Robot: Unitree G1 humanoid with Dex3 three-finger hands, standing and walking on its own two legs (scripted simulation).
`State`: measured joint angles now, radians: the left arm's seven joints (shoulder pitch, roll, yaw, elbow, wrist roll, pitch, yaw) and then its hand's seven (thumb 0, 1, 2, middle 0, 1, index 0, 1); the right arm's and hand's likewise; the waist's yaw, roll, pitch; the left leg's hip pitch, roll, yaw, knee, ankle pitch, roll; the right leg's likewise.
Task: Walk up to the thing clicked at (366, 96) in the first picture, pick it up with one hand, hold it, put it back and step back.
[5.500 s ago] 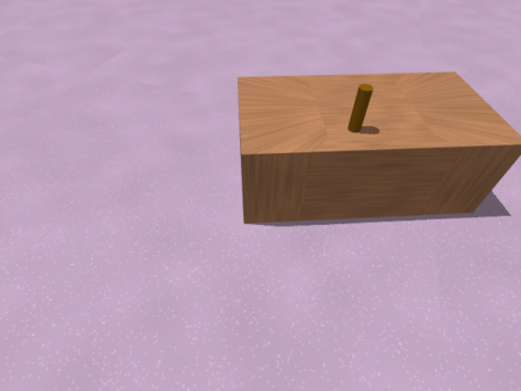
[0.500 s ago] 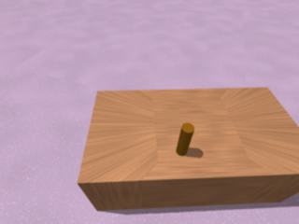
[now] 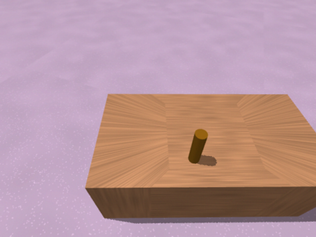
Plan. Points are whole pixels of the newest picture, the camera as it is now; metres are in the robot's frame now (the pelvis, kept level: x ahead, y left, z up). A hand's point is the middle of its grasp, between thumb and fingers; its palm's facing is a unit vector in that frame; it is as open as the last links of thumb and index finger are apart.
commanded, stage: stand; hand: right
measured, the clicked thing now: (197, 147) +0.53 -0.19 -0.24
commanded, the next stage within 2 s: go down in 1.70 s
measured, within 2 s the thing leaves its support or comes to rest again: neither
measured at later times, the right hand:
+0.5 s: hand out of the picture +0.07 -0.25 -0.16, palm faces -0.03 +0.94 -0.33, open 7.4 cm
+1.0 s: hand out of the picture +0.09 -0.25 -0.16, palm faces -0.03 +0.94 -0.33, open 7.4 cm
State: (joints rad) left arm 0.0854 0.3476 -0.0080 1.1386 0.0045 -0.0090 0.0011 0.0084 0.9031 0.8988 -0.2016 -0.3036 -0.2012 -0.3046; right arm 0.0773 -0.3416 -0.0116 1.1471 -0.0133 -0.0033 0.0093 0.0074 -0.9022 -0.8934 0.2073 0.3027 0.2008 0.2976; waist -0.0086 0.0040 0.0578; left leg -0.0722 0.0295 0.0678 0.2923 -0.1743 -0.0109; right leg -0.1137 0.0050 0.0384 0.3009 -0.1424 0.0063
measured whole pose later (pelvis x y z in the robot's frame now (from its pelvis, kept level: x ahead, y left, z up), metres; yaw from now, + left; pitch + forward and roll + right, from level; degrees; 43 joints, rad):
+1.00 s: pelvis +0.01 +0.00 +0.00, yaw +1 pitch -2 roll +0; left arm 0.11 0.35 -0.01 1.13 0.01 -0.01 0.00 0.01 0.90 0.90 -0.20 -0.30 -0.20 -0.31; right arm 0.10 -0.35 0.00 1.14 -0.01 -0.01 0.01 0.01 -0.90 -0.89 0.21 0.30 0.20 0.30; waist 0.00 0.01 0.05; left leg -0.07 0.02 0.05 0.29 -0.18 -0.01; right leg -0.11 0.00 0.02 0.31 -0.16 0.01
